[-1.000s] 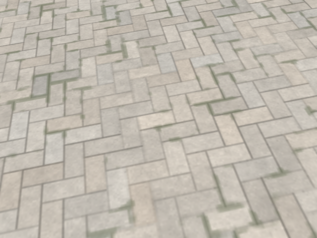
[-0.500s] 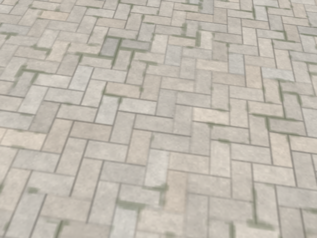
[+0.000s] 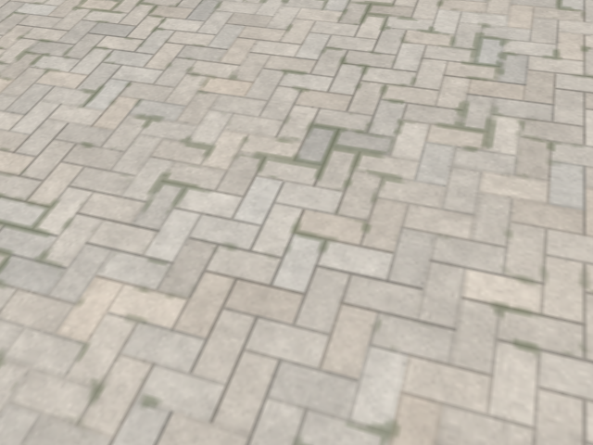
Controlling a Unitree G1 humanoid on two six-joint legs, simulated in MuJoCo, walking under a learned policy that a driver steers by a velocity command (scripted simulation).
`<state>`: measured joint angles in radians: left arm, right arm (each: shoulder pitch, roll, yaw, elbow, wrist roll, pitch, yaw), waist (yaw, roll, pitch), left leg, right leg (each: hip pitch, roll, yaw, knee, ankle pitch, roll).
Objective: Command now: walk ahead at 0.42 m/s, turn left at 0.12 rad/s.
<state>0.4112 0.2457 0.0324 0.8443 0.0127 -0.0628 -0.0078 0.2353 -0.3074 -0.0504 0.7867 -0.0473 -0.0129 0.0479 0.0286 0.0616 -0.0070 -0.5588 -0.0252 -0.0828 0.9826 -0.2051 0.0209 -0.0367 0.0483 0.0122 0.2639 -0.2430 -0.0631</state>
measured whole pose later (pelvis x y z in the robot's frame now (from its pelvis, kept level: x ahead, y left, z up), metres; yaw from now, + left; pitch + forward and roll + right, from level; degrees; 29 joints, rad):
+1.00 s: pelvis +0.54 -0.01 -0.01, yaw -16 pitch +0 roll +0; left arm 0.30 0.28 0.06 0.88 0.00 -0.04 -0.01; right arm 0.19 -0.25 -0.02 0.81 -0.05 -0.06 0.00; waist 0.00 0.02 0.06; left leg -0.55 0.09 -0.04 1.13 -0.31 -0.01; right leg -0.21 0.15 0.00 0.39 -0.18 -0.15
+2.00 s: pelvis +0.99 -0.24 -0.01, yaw -47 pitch +0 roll +1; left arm 0.17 0.24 0.03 0.78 0.02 -0.04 -0.01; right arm 0.31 -0.25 -0.03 0.84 -0.01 -0.03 0.00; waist -0.04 0.02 0.08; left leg -0.42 0.07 0.03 1.16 -0.39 0.00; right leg -0.28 0.06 -0.07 0.45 -0.18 -0.10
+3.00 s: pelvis +1.11 -0.35 +0.00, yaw -15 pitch +1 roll +1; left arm 0.36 0.27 0.05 0.81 0.03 -0.05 0.02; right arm 0.21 -0.32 -0.10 0.74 -0.04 0.03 0.06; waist 0.03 0.05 -0.03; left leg -0.60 -0.05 -0.08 1.08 -0.22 0.00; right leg -0.07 0.00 -0.05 0.28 -0.24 -0.03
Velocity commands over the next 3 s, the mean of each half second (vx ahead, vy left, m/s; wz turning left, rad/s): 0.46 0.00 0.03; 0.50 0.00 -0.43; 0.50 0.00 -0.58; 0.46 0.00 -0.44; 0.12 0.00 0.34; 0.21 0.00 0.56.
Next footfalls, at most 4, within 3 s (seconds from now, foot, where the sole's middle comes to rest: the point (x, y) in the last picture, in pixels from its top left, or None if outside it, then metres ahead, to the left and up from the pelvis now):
0.26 left None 0.28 0.12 -0.79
0.80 right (366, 419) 0.58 -0.05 -0.79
1.32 left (336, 293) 0.93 0.01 -0.79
1.84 right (461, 270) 1.00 -0.33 -0.79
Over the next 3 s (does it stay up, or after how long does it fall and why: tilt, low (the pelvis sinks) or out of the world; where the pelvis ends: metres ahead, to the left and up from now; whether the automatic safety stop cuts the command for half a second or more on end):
stays up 1.11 -0.35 0.00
